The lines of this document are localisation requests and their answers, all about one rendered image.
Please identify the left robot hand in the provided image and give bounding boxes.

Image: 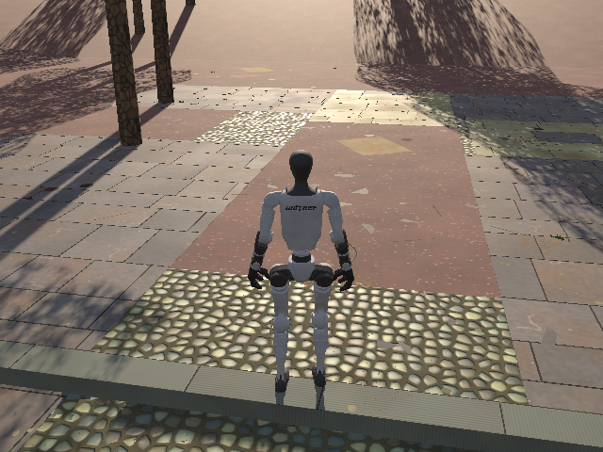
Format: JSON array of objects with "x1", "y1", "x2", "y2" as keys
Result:
[{"x1": 248, "y1": 266, "x2": 269, "y2": 289}]

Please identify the robot right upper arm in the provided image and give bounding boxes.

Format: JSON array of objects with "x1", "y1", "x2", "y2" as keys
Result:
[{"x1": 321, "y1": 190, "x2": 345, "y2": 243}]

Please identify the robot left upper arm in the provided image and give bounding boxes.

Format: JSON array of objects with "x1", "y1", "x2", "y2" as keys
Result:
[{"x1": 258, "y1": 191, "x2": 282, "y2": 244}]

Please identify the robot right forearm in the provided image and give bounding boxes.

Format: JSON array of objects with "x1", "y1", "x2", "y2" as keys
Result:
[{"x1": 334, "y1": 229, "x2": 352, "y2": 271}]

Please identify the robot right thigh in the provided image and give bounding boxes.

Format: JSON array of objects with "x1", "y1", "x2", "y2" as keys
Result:
[{"x1": 312, "y1": 263, "x2": 334, "y2": 330}]

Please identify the right robot hand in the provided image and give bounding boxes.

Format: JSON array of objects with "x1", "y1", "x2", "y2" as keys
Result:
[{"x1": 333, "y1": 267, "x2": 354, "y2": 292}]

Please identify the robot right shin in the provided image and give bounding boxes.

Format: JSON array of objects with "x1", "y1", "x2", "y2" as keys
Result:
[{"x1": 314, "y1": 313, "x2": 328, "y2": 374}]

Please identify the robot left forearm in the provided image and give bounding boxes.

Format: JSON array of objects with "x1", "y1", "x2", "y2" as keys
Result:
[{"x1": 250, "y1": 230, "x2": 268, "y2": 270}]

